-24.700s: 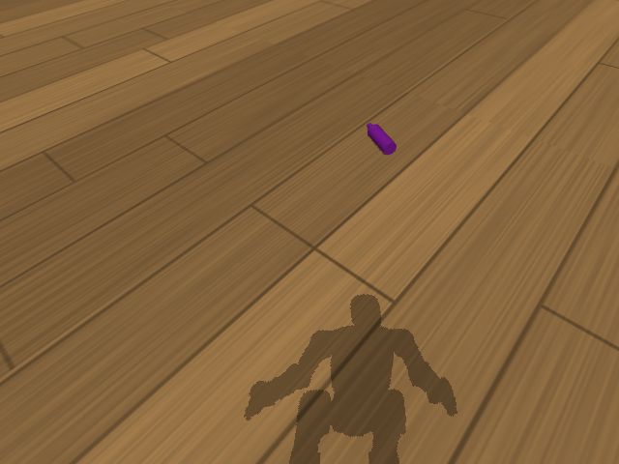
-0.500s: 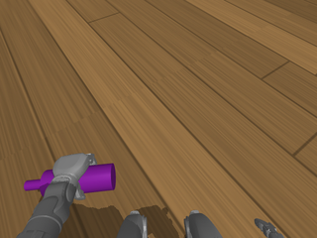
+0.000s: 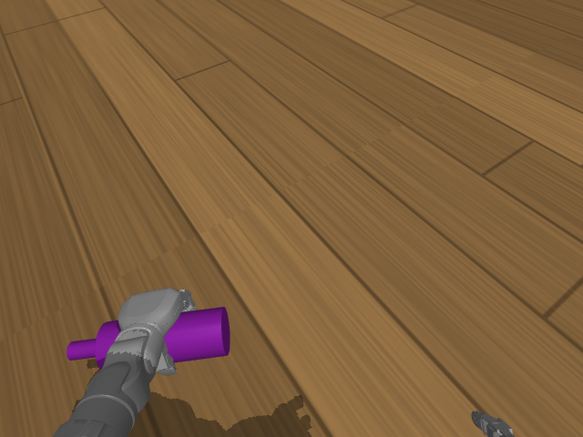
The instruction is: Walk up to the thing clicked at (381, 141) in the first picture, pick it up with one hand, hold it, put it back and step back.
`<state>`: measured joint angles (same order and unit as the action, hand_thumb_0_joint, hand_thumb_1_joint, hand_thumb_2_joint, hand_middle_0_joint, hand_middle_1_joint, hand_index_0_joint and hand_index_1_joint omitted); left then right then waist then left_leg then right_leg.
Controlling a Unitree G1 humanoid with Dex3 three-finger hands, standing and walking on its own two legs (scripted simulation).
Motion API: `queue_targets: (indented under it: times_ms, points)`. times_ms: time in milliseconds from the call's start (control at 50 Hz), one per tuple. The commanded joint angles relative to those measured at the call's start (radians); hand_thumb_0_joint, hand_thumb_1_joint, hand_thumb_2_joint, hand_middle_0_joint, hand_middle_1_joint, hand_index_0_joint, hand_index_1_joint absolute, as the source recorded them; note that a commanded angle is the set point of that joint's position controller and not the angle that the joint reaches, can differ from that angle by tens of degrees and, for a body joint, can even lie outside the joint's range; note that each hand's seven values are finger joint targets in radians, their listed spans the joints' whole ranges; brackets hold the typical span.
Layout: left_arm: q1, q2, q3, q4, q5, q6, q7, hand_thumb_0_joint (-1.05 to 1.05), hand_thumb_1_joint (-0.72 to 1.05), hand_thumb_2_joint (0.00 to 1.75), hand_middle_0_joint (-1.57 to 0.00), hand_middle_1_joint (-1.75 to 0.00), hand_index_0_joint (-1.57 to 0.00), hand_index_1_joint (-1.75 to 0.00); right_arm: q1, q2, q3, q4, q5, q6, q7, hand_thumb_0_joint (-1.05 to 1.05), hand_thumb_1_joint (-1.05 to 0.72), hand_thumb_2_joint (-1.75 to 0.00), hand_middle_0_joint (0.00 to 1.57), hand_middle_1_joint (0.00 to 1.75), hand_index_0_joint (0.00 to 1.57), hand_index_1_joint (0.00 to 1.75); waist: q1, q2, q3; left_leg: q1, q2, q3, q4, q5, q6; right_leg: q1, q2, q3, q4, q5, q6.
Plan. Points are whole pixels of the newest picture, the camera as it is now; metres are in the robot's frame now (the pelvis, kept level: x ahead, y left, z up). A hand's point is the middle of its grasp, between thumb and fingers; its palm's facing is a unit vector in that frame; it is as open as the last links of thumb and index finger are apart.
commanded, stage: hold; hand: left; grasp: from above
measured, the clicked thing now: (149, 340) +0.31 +0.26 -0.10
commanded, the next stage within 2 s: crouch in 2.00 s
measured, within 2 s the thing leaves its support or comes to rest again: neither
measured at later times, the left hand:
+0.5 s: hand (156, 329) +0.30 +0.22 -0.04, palm faces -0.45 -0.07 -0.89, open 10.3 cm
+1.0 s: hand (152, 341) +0.28 +0.22 -0.02, palm faces -0.45 -0.07 -0.89, open 10.3 cm
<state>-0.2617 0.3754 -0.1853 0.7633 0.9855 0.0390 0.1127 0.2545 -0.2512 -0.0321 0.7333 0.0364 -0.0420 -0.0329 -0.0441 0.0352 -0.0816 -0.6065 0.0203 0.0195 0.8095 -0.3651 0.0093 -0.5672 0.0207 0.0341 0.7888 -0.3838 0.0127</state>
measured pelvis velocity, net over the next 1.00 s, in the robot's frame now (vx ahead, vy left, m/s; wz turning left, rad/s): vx -0.01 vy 0.00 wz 0.00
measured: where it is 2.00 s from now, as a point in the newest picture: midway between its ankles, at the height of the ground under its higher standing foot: outside the picture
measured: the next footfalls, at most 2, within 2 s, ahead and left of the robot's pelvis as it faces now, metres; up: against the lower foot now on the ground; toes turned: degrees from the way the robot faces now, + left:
none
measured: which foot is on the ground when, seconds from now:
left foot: down 0.00-1.00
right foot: down 0.00-1.00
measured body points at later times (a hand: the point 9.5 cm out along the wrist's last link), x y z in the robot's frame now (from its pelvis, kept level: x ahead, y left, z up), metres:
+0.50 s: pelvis +0.01 +0.00 +0.02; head +0.03 -0.01 +0.47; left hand +0.32 +0.22 +0.01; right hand +0.12 -0.27 -0.10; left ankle +0.02 +0.11 -0.70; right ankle +0.00 -0.13 -0.70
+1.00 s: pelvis -0.01 +0.00 +0.03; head +0.01 -0.02 +0.48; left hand +0.30 +0.22 +0.03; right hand +0.13 -0.26 -0.09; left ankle +0.02 +0.11 -0.70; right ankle +0.00 -0.13 -0.70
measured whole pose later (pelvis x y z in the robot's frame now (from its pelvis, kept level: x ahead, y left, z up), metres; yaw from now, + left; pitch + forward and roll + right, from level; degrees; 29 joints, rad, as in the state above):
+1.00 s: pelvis -0.01 +0.00 +0.03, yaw +0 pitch +2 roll +0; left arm -0.21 0.38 -0.22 0.64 1.00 0.02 0.01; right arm 0.21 -0.26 -0.03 0.68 0.06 0.03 -0.03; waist 0.00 0.05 -0.01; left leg -0.35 0.01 0.03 0.56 -0.25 0.01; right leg -0.32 0.01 0.05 0.56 -0.27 0.01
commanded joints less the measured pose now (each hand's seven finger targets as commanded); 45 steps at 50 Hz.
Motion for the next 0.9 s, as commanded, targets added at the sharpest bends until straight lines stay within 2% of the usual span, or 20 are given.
queue_targets:
  times_ms: [0, 20, 100, 160, 220, 300, 380, 400, 460, 480, 540, 580, 600, 620, 660, 780, 820, 840, 860, 880]
  points:
    - [-0.314, 0.217, 0.093, -0.211, 0.009, -0.002, 0.046, 0.0, 0.74, 0.91, -1.19, -0.57, -1.13, -0.62, 0.008, -0.143, -0.051, -0.103, -0.004, -0.024, -0.012, 0.0, -0.89, -0.9, 0.2, 0.3, 0.2, 0.3, 0.004, 0.014, -0.3, 0.284, -0.031, -0.009, -0.114, 0.342, -0.006, 0.131, 0.026, -0.011, -0.145, 0.335, -0.016]
    - [-0.326, 0.208, 0.088, -0.209, 0.011, -0.001, 0.045, 0.0, 0.74, 0.92, -1.19, -0.57, -1.13, -0.63, 0.013, -0.148, -0.053, -0.105, -0.003, -0.023, -0.01, 0.0, -0.89, -0.9, 0.2, 0.3, 0.2, 0.3, -0.01, -0.001, -0.303, 0.3, -0.031, -0.009, -0.117, 0.352, -0.004, 0.129, 0.026, -0.011, -0.149, 0.343, -0.015]
    - [-0.327, 0.21, 0.089, -0.214, 0.017, -0.001, 0.05, 0.0, 0.76, 0.92, -1.2, -0.55, -1.14, -0.61, -0.001, -0.147, -0.056, -0.109, -0.004, -0.016, -0.008, 0.0, -0.89, -0.89, 0.2, 0.3, 0.2, 0.3, 0.005, 0.013, -0.28, 0.323, -0.032, -0.006, -0.146, 0.356, -0.005, 0.147, 0.024, -0.012, -0.175, 0.341, -0.018]
    - [-0.32, 0.211, 0.082, -0.215, 0.03, 0.006, 0.04, 0.0, 0.75, 0.89, -1.18, -0.54, -1.13, -0.6, -0.001, -0.152, -0.058, -0.107, -0.003, -0.012, -0.006, 0.0, -0.89, -0.89, 0.2, 0.3, 0.2, 0.3, 0.0, 0.0, -0.299, 0.34, -0.036, -0.002, -0.145, 0.4, 0.0, 0.178, 0.022, -0.005, -0.185, 0.393, -0.012]
    - [-0.316, 0.213, 0.082, -0.22, 0.032, 0.004, 0.026, 0.0, 0.73, 0.93, -1.18, -0.55, -1.12, -0.61, -0.009, -0.154, -0.062, -0.117, -0.002, -0.007, -0.003, 0.0, -0.89, -0.9, 0.2, 0.3, 0.2, 0.3, 0.009, 0.02, -0.282, 0.367, -0.03, -0.008, -0.167, 0.409, -0.003, 0.173, 0.027, -0.015, -0.193, 0.369, -0.019]
    - [-0.315, 0.199, 0.07, -0.236, 0.022, 0.004, 0.006, 0.0, 0.73, 0.89, -1.17, -0.53, -1.11, -0.59, -0.021, -0.154, -0.06, -0.133, 0.0, 0.0, -0.001, 0.0, -0.89, -0.9, 0.2, 0.3, 0.2, 0.3, 0.008, 0.012, -0.256, 0.364, -0.031, -0.006, -0.191, 0.386, -0.003, 0.188, 0.025, -0.015, -0.211, 0.355, -0.022]
    - [-0.311, 0.21, 0.08, -0.256, 0.027, -0.001, -0.012, 0.0, 0.72, 0.89, -1.17, -0.53, -1.11, -0.59, -0.035, -0.155, -0.06, -0.152, 0.003, 0.01, -0.001, 0.0, -0.89, -0.9, 0.2, 0.3, 0.2, 0.3, 0.019, 0.007, -0.238, 0.355, -0.036, -0.001, -0.211, 0.355, 0.0, 0.216, 0.022, -0.007, -0.232, 0.341, -0.021]
    - [-0.323, 0.203, 0.07, -0.269, 0.03, -0.002, -0.016, 0.0, 0.71, 0.89, -1.16, -0.53, -1.1, -0.59, -0.037, -0.154, -0.058, -0.157, 0.002, 0.011, 0.0, 0.0, -0.89, -0.9, 0.2, 0.3, 0.2, 0.3, 0.011, 0.01, -0.232, 0.362, -0.033, -0.004, -0.223, 0.34, -0.002, 0.212, 0.024, -0.011, -0.235, 0.322, -0.025]
    - [-0.303, 0.217, 0.089, -0.269, 0.026, -0.003, -0.026, 0.0, 0.73, 0.88, -1.16, -0.54, -1.11, -0.6, -0.045, -0.16, -0.061, -0.164, 0.005, 0.016, -0.001, 0.0, -0.89, -0.9, 0.2, 0.3, 0.2, 0.3, 0.02, 0.001, -0.235, 0.381, -0.031, -0.004, -0.236, 0.338, 0.0, 0.225, 0.025, -0.012, -0.248, 0.315, -0.025]
    - [-0.313, 0.21, 0.079, -0.285, 0.026, -0.003, -0.029, 0.0, 0.73, 0.9, -1.17, -0.54, -1.11, -0.6, -0.051, -0.154, -0.057, -0.168, 0.006, 0.017, 0.0, 0.0, -0.89, -0.9, 0.2, 0.3, 0.2, 0.3, 0.019, 0.001, -0.233, 0.379, -0.03, -0.002, -0.239, 0.339, 0.001, 0.227, 0.024, -0.011, -0.246, 0.32, -0.025]
    - [-0.336, 0.211, 0.074, -0.306, 0.027, -0.003, -0.034, 0.0, 0.72, 0.92, -1.17, -0.55, -1.11, -0.62, -0.056, -0.153, -0.052, -0.174, 0.007, 0.021, -0.001, 0.0, -0.9, -0.9, 0.2, 0.3, 0.2, 0.3, 0.02, 0.005, -0.219, 0.382, -0.028, -0.005, -0.258, 0.318, 0.001, 0.227, 0.025, -0.011, -0.259, 0.3, -0.026]
    - [-0.323, 0.223, 0.089, -0.298, 0.023, -0.008, -0.037, 0.0, 0.72, 0.92, -1.16, -0.55, -1.11, -0.61, -0.068, -0.157, -0.053, -0.18, 0.01, 0.024, -0.002, 0.0, -0.9, -0.9, 0.2, 0.3, 0.2, 0.3, 0.026, 0.015, -0.2, 0.391, -0.027, -0.005, -0.277, 0.271, -0.002, 0.22, 0.025, -0.013, -0.273, 0.253, -0.029]
    - [-0.32, 0.21, 0.08, -0.295, 0.02, -0.009, -0.041, 0.0, 0.71, 0.91, -1.16, -0.54, -1.1, -0.61, -0.07, -0.153, -0.051, -0.183, 0.009, 0.025, -0.002, 0.0, -0.9, -0.9, 0.2, 0.3, 0.2, 0.3, 0.02, 0.004, -0.185, 0.387, -0.028, -0.005, -0.282, 0.254, 0.0, 0.216, 0.024, -0.011, -0.281, 0.241, -0.028]
    - [-0.34, 0.208, 0.074, -0.324, 0.021, -0.01, -0.044, 0.0, 0.71, 0.88, -1.15, -0.54, -1.1, -0.6, -0.07, -0.152, -0.048, -0.183, 0.009, 0.023, -0.002, 0.0, -0.89, -0.9, 0.2, 0.3, 0.2, 0.3, 0.022, 0.015, -0.208, 0.397, -0.024, -0.01, -0.286, 0.254, -0.002, 0.226, 0.025, -0.011, -0.275, 0.238, -0.03]
    - [-0.31, 0.217, 0.082, -0.301, 0.029, -0.009, -0.044, 0.0, 0.71, 0.87, -1.15, -0.54, -1.1, -0.6, -0.079, -0.152, -0.047, -0.187, 0.009, 0.025, -0.004, 0.0, -0.9, -0.9, 0.2, 0.3, 0.2, 0.3, 0.029, 0.001, -0.19, 0.388, -0.03, -0.005, -0.288, 0.252, 0.002, 0.23, 0.02, -0.008, -0.29, 0.238, -0.028]
    - [-0.338, 0.212, 0.076, -0.338, 0.013, -0.014, -0.049, 0.0, 0.67, 0.91, -1.14, -0.55, -1.08, -0.61, -0.097, -0.146, -0.041, -0.191, 0.012, 0.026, -0.007, 0.0, -0.9, -0.9, 0.2, 0.3, 0.2, 0.3, 0.028, -0.006, -0.192, 0.406, -0.031, -0.006, -0.304, 0.231, 0.004, 0.241, 0.017, -0.006, -0.31, 0.22, -0.024]
    - [-0.301, 0.217, 0.087, -0.316, 0.016, -0.015, -0.047, 0.0, 0.68, 0.91, -1.15, -0.54, -1.09, -0.61, -0.107, -0.15, -0.042, -0.193, 0.013, 0.026, -0.008, 0.0, -0.9, -0.9, 0.2, 0.3, 0.2, 0.3, 0.034, -0.011, -0.177, 0.409, -0.033, -0.002, -0.313, 0.211, 0.004, 0.244, 0.016, -0.008, -0.321, 0.196, -0.025]
    - [-0.317, 0.208, 0.075, -0.339, 0.016, -0.015, -0.047, 0.0, 0.67, 0.92, -1.16, -0.52, -1.08, -0.6, -0.103, -0.143, -0.038, -0.193, 0.013, 0.027, -0.009, 0.0, -0.9, -0.9, 0.2, 0.3, 0.2, 0.3, 0.029, -0.004, -0.182, 0.411, -0.034, -0.001, -0.312, 0.214, 0.005, 0.246, 0.014, -0.004, -0.322, 0.204, -0.024]
    - [-0.345, 0.227, 0.086, -0.36, 0.016, -0.017, -0.047, 0.0, 0.69, 0.9, -1.15, -0.54, -1.09, -0.6, -0.109, -0.146, -0.038, -0.195, 0.014, 0.027, -0.01, 0.0, -0.9, -0.9, 0.2, 0.3, 0.2, 0.3, 0.034, -0.004, -0.197, 0.414, -0.033, -0.003, -0.315, 0.221, 0.005, 0.257, 0.016, -0.004, -0.321, 0.209, -0.024]
    - [-0.309, 0.233, 0.095, -0.324, 0.017, -0.016, -0.047, 0.0, 0.7, 0.9, -1.17, -0.53, -1.1, -0.6, -0.114, -0.149, -0.039, -0.192, 0.014, 0.027, -0.01, 0.0, -0.9, -0.9, 0.2, 0.3, 0.2, 0.3, 0.036, -0.017, -0.177, 0.409, -0.031, -0.007, -0.321, 0.205, 0.003, 0.26, 0.016, -0.009, -0.327, 0.191, -0.025]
